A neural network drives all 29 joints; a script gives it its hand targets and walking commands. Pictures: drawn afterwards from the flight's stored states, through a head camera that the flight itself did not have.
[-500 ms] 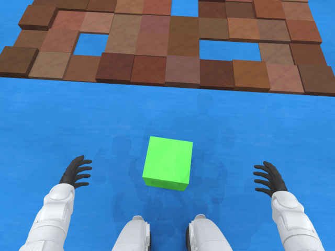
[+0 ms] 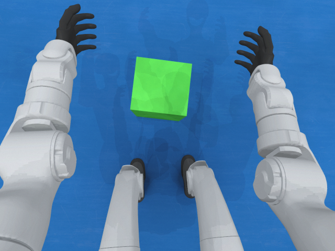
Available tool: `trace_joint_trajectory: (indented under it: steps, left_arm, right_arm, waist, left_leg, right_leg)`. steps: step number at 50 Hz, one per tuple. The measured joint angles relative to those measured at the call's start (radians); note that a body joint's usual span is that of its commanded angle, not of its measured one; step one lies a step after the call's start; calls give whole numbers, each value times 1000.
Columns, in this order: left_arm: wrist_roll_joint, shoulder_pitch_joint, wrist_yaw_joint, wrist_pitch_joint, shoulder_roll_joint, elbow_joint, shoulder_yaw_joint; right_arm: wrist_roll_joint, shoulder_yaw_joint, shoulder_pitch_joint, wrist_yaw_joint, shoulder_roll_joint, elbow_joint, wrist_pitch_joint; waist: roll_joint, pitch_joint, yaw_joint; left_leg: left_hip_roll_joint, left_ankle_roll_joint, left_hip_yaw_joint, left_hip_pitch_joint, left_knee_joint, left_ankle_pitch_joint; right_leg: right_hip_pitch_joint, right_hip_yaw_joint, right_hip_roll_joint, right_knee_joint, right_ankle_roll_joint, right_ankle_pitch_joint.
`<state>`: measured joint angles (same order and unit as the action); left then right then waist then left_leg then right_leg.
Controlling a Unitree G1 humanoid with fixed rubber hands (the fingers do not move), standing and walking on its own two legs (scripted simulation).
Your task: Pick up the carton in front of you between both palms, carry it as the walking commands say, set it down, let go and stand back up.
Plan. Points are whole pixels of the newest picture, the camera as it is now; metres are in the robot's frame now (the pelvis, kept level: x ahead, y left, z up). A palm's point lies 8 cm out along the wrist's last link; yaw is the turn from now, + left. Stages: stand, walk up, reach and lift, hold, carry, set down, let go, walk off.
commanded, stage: reach and lift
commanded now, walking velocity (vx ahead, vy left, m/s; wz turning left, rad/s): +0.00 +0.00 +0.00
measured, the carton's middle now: (160, 93) +0.52 -0.01 -0.53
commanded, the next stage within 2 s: none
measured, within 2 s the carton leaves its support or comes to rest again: leaves its support in 1.82 s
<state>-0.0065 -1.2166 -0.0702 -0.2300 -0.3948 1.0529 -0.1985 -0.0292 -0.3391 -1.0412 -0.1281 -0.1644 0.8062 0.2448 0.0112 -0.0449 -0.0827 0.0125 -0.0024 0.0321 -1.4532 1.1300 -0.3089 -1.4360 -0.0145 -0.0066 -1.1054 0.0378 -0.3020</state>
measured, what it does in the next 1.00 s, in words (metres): lowers itself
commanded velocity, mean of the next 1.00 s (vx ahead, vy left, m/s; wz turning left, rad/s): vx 0.00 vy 0.00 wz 0.00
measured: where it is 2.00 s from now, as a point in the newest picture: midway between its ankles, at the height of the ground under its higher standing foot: (164, 186)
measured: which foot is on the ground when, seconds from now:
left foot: down 0.00-1.00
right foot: down 0.00-1.00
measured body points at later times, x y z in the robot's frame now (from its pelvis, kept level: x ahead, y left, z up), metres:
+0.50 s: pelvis +0.02 +0.00 -0.10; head +0.37 +0.01 +0.19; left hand +0.56 +0.17 -0.27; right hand +0.51 -0.21 -0.27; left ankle +0.09 +0.12 -0.62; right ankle +0.10 -0.14 -0.62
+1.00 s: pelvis -0.03 +0.00 -0.27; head +0.35 +0.00 -0.04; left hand +0.56 +0.16 -0.46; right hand +0.51 -0.20 -0.46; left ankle +0.09 +0.12 -0.62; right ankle +0.09 -0.14 -0.62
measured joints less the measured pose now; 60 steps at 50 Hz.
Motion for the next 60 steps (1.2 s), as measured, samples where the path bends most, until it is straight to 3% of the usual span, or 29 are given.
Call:
trace_joint_trajectory:
  steps: [5,12,19,23,29,36,47,60]
  left_arm:
    - [-55,-98,-2,26,6,13,-40]
    - [-113,-55,7,81,56,-27,-93]
    - [-124,8,34,130,101,-21,-115]
    - [-84,13,57,145,91,-24,-81]
    - [33,-30,95,148,22,-41,30]
    - [139,-141,112,117,-53,-13,130]
    - [185,-336,113,142,-83,179,187]
    - [234,-342,133,181,-84,154,242]
  right_arm:
    - [41,-58,-74,3,31,-17,-30]
    - [86,-111,-28,31,68,-37,-107]
    - [109,-132,13,43,79,14,-173]
    - [73,-98,2,33,61,31,-186]
    - [-42,9,-55,-4,4,35,-180]
    - [-143,88,-159,-40,-49,59,-142]
    - [-155,110,-360,-33,-81,256,-165]
    - [-215,181,-400,-38,-109,286,-212]
  waist:
    - [-2,3,-6]
    - [-1,67,3]
    - [8,161,17]
    - [7,158,22]
    - [-10,79,21]
    - [-20,-50,18]
    - [-30,-245,20]
    - [-44,-346,36]
  left_leg:
    - [4,1,5,-78,3,1]
    - [6,1,10,-164,8,-20]
    - [15,-9,30,-351,174,-97]
    - [22,-17,40,-480,325,-149]
    - [28,-26,40,-646,566,-205]
    - [34,-33,44,-765,789,-223]
    - [31,-30,36,-837,970,-222]
    - [12,-21,28,-818,1087,-289]
  right_leg:
    - [-76,0,0,-1,2,0]
    - [-160,-1,5,-2,2,-19]
    - [-346,-8,19,-164,9,-93]
    - [-476,-13,32,-313,13,-143]
    - [-646,-18,48,-556,18,-197]
    - [-763,-14,58,-774,29,-212]
    - [-835,-15,64,-952,41,-209]
    - [-820,-8,53,-1068,33,-270]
